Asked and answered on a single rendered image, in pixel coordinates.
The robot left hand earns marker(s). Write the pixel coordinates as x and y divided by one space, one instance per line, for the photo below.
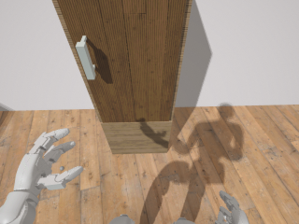
29 174

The cupboard door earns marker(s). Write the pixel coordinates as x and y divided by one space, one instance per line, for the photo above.
134 45

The left robot forearm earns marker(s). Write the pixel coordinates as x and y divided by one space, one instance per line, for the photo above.
19 208

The handle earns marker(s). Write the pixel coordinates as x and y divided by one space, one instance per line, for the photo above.
85 58

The robot right hand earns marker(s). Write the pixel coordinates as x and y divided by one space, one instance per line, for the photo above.
237 216

